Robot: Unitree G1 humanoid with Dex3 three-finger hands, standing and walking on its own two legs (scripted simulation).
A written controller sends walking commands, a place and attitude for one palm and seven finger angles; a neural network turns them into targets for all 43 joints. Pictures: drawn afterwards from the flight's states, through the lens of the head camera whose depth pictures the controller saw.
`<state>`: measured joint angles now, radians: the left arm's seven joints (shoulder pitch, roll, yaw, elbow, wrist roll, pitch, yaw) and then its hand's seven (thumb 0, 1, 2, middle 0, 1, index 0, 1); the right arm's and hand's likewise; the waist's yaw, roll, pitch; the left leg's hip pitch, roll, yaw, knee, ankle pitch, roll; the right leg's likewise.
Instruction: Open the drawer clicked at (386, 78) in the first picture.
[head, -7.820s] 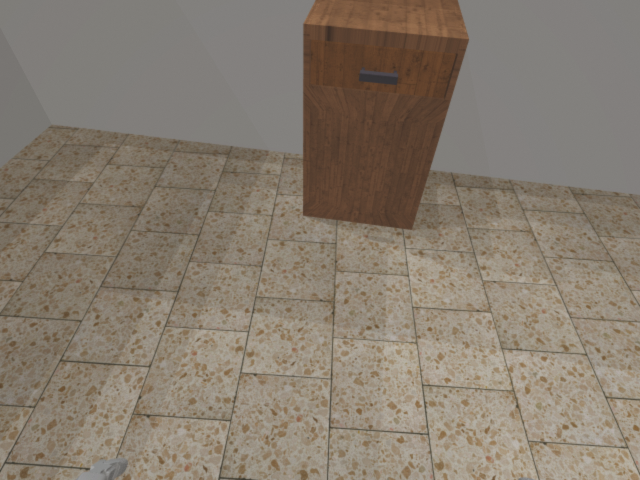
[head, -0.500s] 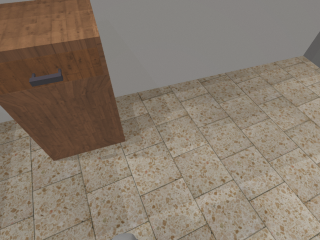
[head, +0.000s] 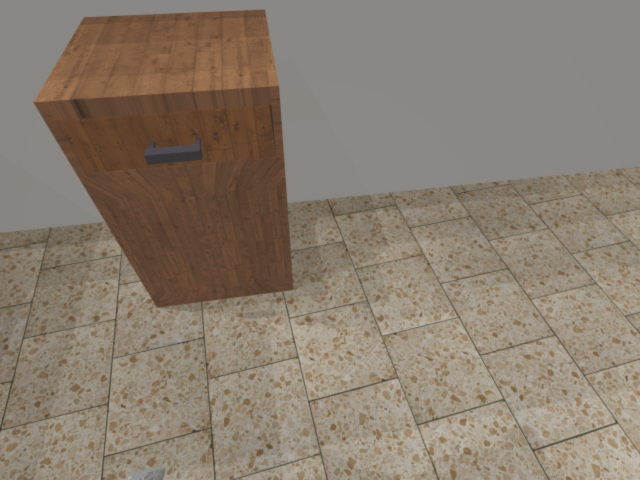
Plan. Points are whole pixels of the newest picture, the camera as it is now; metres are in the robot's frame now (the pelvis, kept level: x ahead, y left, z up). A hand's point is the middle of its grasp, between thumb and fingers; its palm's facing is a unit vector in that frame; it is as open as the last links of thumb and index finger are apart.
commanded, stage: turn to face it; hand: left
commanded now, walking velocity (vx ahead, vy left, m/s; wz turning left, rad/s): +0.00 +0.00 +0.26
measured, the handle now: (174, 148) +0.79 +0.36 -0.07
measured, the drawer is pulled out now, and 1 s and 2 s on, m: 0.00 0.00 0.00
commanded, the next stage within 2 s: take the last steps up to it in 0.08 s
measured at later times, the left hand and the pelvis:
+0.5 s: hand out of the picture -0.08 +0.14 -0.15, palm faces +0.26 -0.94 -0.22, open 7.4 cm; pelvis +0.00 -0.03 +0.01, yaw +9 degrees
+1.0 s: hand (155, 478) +0.16 +0.24 -0.17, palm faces +0.16 -0.97 -0.18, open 7.4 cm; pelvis +0.12 +0.05 +0.00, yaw +7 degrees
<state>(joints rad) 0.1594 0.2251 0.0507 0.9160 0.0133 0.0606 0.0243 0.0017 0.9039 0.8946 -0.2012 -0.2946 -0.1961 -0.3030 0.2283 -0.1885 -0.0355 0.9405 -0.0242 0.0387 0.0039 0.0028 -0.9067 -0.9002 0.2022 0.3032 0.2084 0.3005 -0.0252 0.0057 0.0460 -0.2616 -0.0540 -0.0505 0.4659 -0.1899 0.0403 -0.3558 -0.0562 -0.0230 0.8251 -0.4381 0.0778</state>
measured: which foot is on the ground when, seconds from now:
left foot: down 0.00-0.10, up 0.12-0.62, down 0.64-1.00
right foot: up 0.00-0.06, down 0.08-0.64, up 0.66-1.00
